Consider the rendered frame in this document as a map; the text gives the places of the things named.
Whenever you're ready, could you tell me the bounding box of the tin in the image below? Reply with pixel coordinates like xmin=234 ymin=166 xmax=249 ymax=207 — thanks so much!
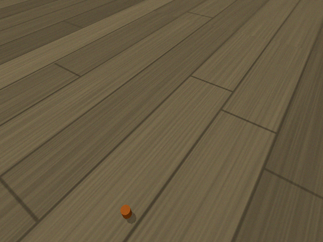
xmin=121 ymin=205 xmax=132 ymax=219

